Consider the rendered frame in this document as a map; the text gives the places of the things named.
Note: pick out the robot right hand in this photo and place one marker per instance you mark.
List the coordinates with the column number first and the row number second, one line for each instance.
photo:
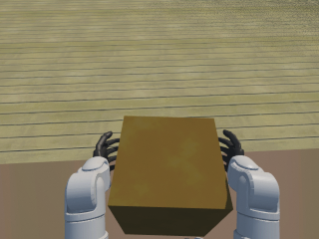
column 234, row 147

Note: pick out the carton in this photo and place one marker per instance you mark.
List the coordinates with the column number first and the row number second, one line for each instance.
column 169, row 177

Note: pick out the robot left forearm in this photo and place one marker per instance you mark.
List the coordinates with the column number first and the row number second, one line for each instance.
column 85, row 200

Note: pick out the robot right forearm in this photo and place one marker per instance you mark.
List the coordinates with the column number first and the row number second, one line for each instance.
column 257, row 200

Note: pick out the robot left hand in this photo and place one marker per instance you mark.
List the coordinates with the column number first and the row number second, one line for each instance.
column 102, row 149

